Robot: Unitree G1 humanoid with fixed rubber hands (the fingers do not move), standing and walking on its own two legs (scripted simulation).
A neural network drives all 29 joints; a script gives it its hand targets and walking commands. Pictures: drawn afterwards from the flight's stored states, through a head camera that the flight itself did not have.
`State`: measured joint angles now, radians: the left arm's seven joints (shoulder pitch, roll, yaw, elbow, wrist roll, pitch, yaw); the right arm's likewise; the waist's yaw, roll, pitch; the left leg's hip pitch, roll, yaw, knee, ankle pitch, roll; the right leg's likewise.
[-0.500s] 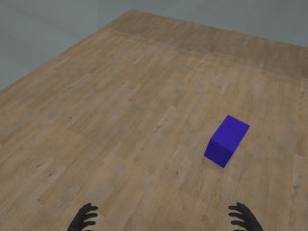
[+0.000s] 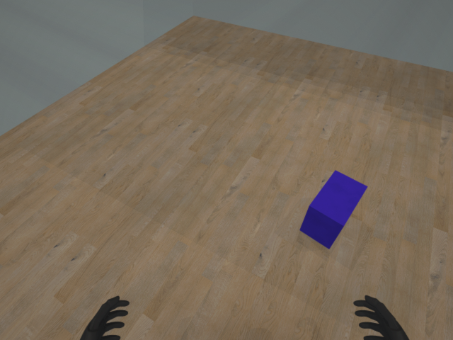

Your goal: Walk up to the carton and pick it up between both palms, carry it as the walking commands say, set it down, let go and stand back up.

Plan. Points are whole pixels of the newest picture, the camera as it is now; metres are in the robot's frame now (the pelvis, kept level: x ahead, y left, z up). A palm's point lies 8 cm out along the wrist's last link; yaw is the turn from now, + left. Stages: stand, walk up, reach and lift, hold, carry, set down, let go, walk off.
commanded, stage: stand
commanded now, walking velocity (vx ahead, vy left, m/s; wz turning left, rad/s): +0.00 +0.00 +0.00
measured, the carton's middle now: (332, 209) +0.76 -0.47 -0.64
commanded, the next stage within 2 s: walk up in 1.96 s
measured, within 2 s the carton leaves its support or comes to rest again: neither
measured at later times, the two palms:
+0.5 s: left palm out of the picture +0.15 +0.26 -0.07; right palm out of the picture +0.15 -0.26 -0.07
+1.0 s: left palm out of the picture +0.15 +0.26 -0.07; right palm out of the picture +0.14 -0.27 -0.08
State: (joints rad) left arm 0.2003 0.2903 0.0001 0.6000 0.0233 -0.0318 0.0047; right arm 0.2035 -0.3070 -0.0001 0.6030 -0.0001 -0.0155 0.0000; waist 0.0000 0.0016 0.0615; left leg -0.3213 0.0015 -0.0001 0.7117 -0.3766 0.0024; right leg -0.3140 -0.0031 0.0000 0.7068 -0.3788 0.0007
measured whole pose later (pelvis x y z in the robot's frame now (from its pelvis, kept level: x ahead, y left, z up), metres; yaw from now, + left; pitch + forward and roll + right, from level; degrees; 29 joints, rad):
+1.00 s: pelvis +0.00 +0.00 +0.00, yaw +0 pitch -1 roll +0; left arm 0.20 0.31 0.00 0.60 0.02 -0.04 0.00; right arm 0.20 -0.32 0.00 0.64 0.00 -0.02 0.00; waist 0.00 0.00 0.03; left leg -0.32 0.00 0.00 0.71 -0.38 0.00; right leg -0.31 0.00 0.00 0.71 -0.38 0.00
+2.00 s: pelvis -0.02 +0.00 +0.00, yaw +0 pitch -2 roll +0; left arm 0.20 0.31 0.00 0.61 0.02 -0.04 0.00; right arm 0.20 -0.32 0.00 0.68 0.00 -0.02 0.00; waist 0.00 0.00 0.03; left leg -0.32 0.00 0.00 0.71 -0.35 0.00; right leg -0.31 0.00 0.00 0.71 -0.36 0.00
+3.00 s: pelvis +0.19 -0.18 +0.01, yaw -19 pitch +0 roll +0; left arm 0.37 0.26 0.02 0.65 0.02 0.00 -0.01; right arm 0.16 -0.28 0.00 0.71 0.00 -0.01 0.03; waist 0.00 0.03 0.06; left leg -0.33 0.07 0.09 0.61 -0.28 -0.01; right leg -0.34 0.02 0.02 1.01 -0.47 -0.01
